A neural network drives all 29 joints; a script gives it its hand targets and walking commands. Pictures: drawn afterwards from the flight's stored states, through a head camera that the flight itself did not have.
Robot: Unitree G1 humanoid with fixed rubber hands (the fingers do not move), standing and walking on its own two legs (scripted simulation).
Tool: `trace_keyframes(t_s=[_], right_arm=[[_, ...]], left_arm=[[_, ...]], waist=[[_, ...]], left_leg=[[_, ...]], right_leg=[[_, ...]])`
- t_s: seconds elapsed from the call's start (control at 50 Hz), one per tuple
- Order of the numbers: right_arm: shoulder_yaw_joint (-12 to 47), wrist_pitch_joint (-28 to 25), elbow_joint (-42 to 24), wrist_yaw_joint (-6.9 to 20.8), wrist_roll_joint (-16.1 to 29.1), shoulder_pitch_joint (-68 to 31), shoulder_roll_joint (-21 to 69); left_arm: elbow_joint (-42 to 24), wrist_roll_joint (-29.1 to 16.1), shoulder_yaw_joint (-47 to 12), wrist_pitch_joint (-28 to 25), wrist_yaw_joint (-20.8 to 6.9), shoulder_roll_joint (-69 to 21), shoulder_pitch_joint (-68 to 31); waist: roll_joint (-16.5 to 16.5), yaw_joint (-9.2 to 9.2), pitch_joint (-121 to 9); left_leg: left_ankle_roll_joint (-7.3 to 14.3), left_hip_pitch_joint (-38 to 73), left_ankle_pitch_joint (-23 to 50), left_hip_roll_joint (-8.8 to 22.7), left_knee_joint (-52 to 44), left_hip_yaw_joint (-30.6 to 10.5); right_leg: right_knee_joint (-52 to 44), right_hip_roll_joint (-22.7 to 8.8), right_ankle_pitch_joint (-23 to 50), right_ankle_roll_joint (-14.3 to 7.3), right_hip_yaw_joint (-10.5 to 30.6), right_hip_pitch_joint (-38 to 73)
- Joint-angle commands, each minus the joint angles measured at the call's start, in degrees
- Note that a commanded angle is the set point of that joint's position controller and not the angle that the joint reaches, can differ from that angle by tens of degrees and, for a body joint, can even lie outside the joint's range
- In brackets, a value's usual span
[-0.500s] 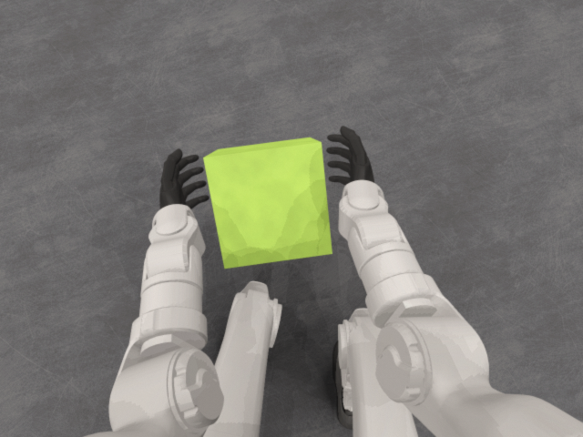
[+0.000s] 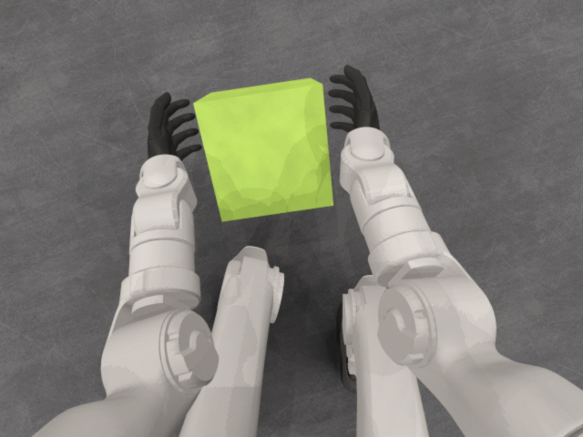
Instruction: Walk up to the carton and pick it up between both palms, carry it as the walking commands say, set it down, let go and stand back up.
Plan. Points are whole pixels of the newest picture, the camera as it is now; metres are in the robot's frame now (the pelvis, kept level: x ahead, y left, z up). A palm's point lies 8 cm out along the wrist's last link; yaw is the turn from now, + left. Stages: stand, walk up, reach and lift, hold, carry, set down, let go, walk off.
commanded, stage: set down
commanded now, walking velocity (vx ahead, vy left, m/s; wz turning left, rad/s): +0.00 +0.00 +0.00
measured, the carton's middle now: (268, 145) +0.48 +0.13 -0.22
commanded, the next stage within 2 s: none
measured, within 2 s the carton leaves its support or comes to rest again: neither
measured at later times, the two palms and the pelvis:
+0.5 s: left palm (183, 157) +0.43 +0.26 -0.19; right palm (348, 133) +0.51 +0.01 -0.18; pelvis -0.01 +0.01 -0.06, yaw -1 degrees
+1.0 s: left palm (197, 156) +0.45 +0.26 -0.26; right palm (346, 141) +0.53 +0.01 -0.26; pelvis +0.00 +0.01 -0.09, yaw -1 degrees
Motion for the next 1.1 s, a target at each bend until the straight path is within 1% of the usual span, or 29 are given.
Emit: trace_keyframes(t_s=[0.0, 0.28, 0.76, 0.82, 0.9, 0.96, 0.98, 1.0, 1.08], right_arm=[[20.3, -1.5, 1.5, 14.1, 4.1, -29.0, 51.5], [19.7, -1.3, 2.5, 14.7, 5.4, -34.7, 48.5], [22.3, -1.9, 2.6, 14.4, 9.2, -43.3, 44.8], [22.6, -1.9, 3.1, 14.5, 9.3, -44.0, 44.0], [21.2, -2.3, 4.3, 14.5, 8.2, -43.7, 42.8], [20.7, -2.6, 5.1, 14.4, 7.8, -43.5, 41.5], [20.7, -2.8, 4.7, 14.5, 7.8, -44.0, 41.2], [20.7, -2.9, 4.6, 14.7, 7.8, -43.9, 41.0], [21.0, -3.4, 5.2, 15.0, 8.6, -43.6, 39.9]], left_arm=[[-0.7, -6.2, -27.1, -2.8, -14.0, -41.9, -38.7], [-0.6, -7.0, -27.5, -3.2, -13.9, -39.8, -44.2], [0.8, -10.0, -27.7, -4.6, -15.7, -33.4, -51.4], [0.9, -10.4, -27.2, -4.8, -15.9, -32.2, -53.5], [3.3, -10.1, -24.8, -5.3, -16.4, -30.6, -52.5], [5.2, -9.8, -22.9, -5.6, -16.7, -28.7, -51.5], [5.9, -9.7, -22.6, -5.8, -16.8, -28.3, -51.2], [6.5, -9.5, -22.3, -5.9, -16.9, -28.0, -50.9], [7.5, -9.0, -21.0, -6.6, -16.9, -26.3, -50.1]], waist=[[0.7, 6.03, -59.8], [1.4, 6.28, -60.2], [0.6, 7.48, -59.3], [-0.7, 8.06, -58.3], [-2.6, 7.76, -52.6], [-4.5, 8.11, -50.3], [-4.9, 7.93, -49.4], [-4.9, 7.97, -48.5], [-4.7, 9.07, -45.7]], left_leg=[[3.0, 40.5, 12.0, -7.0, -6.5, 15.9], [3.0, 37.4, 11.3, -6.4, -1.8, 16.0], [2.8, 30.6, 15.8, -4.6, 7.1, 16.0], [3.0, 28.0, 15.5, -4.5, 7.9, 15.8], [3.6, 24.1, 16.2, -4.5, 9.5, 14.8], [3.9, 21.3, 16.3, -4.3, 10.5, 14.4], [4.1, 20.4, 15.8, -4.2, 10.7, 14.3], [4.1, 19.8, 16.1, -4.2, 11.0, 14.2], [4.2, 17.7, 17.6, -3.9, 12.0, 14.1]], right_leg=[[-10.3, 7.0, 5.8, -1.0, -10.8, 20.3], [-4.6, 7.4, 3.8, -1.1, -12.1, 13.5], [4.3, 6.4, 6.7, -0.7, -12.5, 8.5], [5.4, 6.1, 6.7, -0.8, -12.3, 8.5], [6.4, 5.7, 7.5, -0.8, -11.8, 4.5], [7.0, 5.4, 8.3, -0.7, -11.3, 3.8], [7.1, 5.4, 8.2, -0.6, -11.2, 2.7], [7.2, 5.4, 8.7, -0.7, -11.0, 2.0], [7.9, 5.3, 10.8, -0.6, -10.3, 1.0]])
